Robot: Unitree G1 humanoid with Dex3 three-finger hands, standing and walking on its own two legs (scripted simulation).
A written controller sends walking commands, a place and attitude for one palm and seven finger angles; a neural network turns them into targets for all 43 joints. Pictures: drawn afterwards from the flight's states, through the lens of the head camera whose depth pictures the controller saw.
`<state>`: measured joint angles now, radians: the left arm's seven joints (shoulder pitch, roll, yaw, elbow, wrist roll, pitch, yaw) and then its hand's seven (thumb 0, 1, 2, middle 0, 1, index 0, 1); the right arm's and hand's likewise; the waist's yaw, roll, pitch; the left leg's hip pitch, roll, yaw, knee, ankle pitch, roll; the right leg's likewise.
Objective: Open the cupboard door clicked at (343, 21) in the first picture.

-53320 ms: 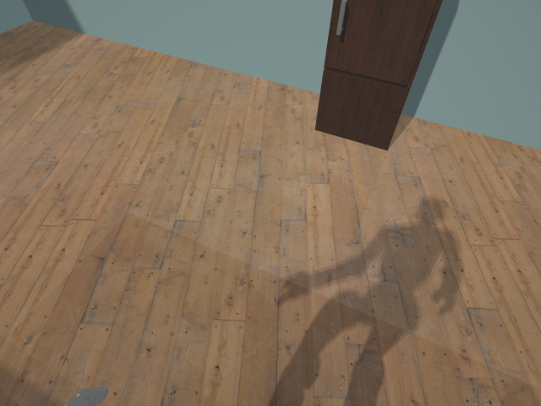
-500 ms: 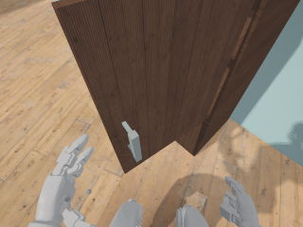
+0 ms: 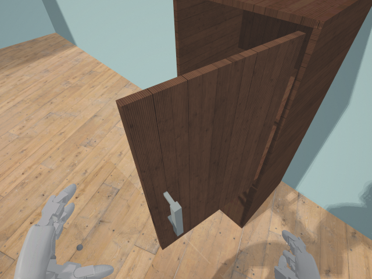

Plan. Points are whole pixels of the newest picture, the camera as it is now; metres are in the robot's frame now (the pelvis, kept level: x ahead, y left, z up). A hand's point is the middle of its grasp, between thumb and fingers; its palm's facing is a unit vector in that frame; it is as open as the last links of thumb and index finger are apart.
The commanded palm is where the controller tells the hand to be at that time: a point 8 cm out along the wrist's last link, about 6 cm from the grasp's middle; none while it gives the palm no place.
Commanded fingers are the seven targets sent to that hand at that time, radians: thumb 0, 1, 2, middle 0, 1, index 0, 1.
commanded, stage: draw the hand back to the body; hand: left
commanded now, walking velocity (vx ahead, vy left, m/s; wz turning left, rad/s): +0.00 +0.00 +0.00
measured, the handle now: (173, 214) +0.29 +0.07 -0.05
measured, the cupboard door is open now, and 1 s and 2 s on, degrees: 80 80 80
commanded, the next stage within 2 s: step back with the hand held close in 0.86 s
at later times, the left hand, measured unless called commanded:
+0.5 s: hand (19, 185) +0.20 +0.26 +0.21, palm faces +0.46 -0.78 -0.42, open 8.9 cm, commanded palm +0.15 +0.30 +0.22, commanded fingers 0.00 0.90 0.90 -0.20 -0.30 -0.20 -0.30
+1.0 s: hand (26, 187) +0.20 +0.24 +0.21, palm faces +0.46 -0.80 -0.40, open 7.4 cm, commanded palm +0.15 +0.28 +0.22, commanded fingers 0.00 0.90 0.90 -0.20 -0.30 -0.20 -0.30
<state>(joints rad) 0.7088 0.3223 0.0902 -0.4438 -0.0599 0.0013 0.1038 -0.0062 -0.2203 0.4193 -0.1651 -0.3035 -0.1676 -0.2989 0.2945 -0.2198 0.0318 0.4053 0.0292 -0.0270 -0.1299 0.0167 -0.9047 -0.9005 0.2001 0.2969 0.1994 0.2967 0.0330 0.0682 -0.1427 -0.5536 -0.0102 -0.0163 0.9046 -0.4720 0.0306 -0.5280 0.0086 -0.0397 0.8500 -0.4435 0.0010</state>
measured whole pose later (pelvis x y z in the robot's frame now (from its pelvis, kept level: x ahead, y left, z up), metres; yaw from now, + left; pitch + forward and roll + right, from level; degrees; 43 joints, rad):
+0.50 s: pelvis +0.01 +0.00 +0.04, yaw +0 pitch -2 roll -1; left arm 0.49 0.37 0.33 -0.45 -0.07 -0.04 0.13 0.01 0.63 0.79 -0.20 -0.30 -0.20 -0.30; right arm 0.22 -0.23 0.04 0.58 0.01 -0.12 -0.09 0.02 -0.90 -0.90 0.20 0.30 0.20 0.30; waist 0.07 0.07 -0.03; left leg -0.18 -0.02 0.00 0.54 -0.33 0.03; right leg -0.16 0.00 -0.02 0.50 -0.30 0.00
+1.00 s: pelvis +0.01 -0.02 +0.05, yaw -1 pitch -4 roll -1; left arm 0.47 0.34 0.34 -0.40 -0.07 -0.07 0.12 0.02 0.89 0.90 -0.21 -0.30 -0.21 -0.30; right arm 0.20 -0.23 0.02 0.64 0.00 -0.13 -0.08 0.02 -0.90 -0.90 0.20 0.30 0.20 0.30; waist 0.07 0.07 0.02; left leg -0.10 0.00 0.00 0.45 -0.28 0.01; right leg -0.09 0.02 -0.02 0.42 -0.25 -0.02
